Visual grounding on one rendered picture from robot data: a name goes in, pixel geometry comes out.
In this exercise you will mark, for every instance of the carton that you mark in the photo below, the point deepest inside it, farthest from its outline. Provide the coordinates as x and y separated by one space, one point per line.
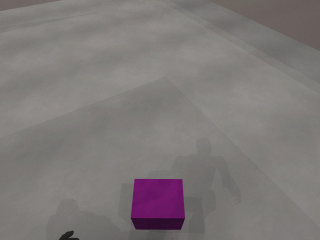
158 204

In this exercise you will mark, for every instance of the left robot hand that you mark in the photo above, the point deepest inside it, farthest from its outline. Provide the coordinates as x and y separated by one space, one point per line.
67 235

